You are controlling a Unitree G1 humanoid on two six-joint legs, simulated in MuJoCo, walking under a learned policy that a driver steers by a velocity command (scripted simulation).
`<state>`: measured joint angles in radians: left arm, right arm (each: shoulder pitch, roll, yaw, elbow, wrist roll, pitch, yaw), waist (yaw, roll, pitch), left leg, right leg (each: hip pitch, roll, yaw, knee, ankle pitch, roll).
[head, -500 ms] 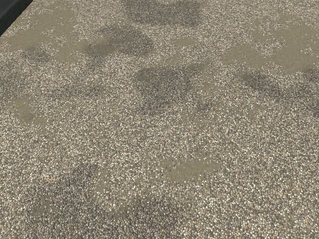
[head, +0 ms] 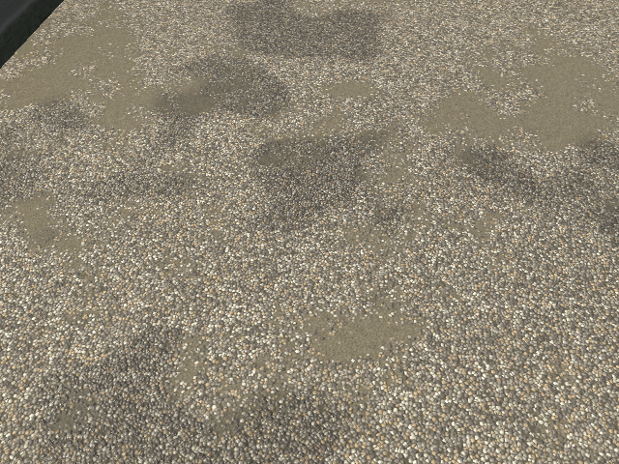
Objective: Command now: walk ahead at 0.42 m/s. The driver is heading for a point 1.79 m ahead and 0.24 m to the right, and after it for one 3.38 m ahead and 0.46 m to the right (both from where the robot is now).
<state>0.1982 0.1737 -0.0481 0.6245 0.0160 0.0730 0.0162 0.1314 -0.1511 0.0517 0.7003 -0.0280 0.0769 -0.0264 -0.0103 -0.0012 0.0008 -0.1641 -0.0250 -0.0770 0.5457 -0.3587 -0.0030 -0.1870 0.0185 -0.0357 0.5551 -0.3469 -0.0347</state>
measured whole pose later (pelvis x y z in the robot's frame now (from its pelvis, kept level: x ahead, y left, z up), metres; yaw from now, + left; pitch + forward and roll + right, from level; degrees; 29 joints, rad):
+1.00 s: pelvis +0.00 +0.02 +0.01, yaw +0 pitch +0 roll +0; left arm 0.25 0.20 -0.03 0.72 0.01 0.05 0.02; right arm 0.18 -0.19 0.04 0.75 -0.01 0.07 -0.02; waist -0.01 0.00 -0.01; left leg -0.10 -0.05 -0.07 0.34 -0.24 0.02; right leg -0.12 -0.01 -0.02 0.36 -0.24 0.00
